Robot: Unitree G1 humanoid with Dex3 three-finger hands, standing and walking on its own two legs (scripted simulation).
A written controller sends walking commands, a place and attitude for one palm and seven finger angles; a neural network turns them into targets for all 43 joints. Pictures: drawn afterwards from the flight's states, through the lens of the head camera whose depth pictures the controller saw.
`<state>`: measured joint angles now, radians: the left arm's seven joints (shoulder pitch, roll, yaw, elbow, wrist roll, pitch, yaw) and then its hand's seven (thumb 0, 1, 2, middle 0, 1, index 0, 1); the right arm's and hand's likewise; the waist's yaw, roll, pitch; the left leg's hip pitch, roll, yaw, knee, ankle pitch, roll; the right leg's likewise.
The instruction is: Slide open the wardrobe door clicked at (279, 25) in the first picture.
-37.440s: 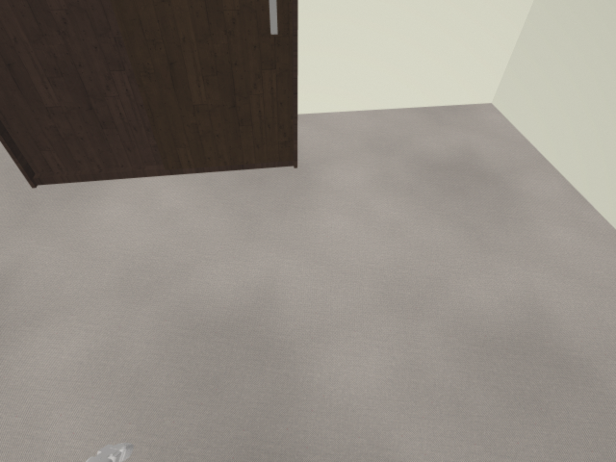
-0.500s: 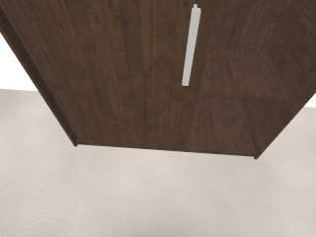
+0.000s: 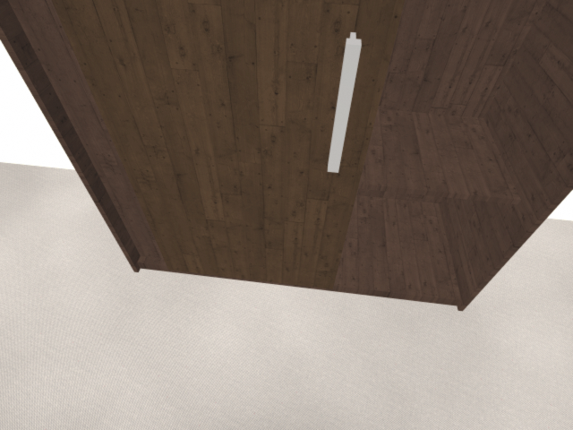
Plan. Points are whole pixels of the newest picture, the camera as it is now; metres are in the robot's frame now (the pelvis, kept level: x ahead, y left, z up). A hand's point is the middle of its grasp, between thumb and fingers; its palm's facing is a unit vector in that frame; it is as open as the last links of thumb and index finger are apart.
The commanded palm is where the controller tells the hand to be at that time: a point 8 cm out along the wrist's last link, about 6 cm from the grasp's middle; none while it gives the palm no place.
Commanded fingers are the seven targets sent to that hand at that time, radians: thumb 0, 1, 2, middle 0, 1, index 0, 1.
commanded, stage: let the arm hang, fingers relaxed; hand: right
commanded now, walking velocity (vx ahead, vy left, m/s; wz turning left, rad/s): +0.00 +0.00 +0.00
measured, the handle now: (342, 109) +0.71 -0.06 +0.08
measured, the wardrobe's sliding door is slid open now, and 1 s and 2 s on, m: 0.49 0.49 0.49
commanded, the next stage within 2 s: look to check the result in 0.14 s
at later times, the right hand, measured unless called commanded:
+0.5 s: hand out of the picture +0.00 -0.18 -0.18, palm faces +0.01 +0.99 -0.17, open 7.4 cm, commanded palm none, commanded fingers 0.00 -0.90 -0.90 0.20 0.30 0.20 0.30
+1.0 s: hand out of the picture +0.02 -0.18 -0.18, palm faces -0.01 +0.98 -0.20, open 7.4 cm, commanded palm none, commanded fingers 0.00 -0.90 -0.90 0.20 0.30 0.20 0.30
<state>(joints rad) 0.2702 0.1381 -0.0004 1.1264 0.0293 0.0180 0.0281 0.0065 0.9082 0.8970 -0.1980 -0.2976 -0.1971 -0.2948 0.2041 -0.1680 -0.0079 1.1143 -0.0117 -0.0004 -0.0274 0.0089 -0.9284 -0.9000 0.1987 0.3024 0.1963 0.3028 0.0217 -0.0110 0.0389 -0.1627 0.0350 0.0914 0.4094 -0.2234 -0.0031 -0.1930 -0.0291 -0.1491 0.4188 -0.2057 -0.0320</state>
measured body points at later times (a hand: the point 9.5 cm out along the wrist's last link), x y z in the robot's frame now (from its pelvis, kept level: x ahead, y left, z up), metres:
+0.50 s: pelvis +0.00 -0.01 +0.00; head +0.02 -0.01 +0.45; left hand +0.00 +0.21 -0.16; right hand +0.00 -0.23 -0.16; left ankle +0.00 +0.12 -0.74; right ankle +0.02 -0.09 -0.74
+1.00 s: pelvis +0.01 -0.01 +0.00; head +0.03 -0.01 +0.45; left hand +0.00 +0.21 -0.16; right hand +0.02 -0.23 -0.16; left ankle +0.00 +0.12 -0.74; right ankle +0.02 -0.09 -0.74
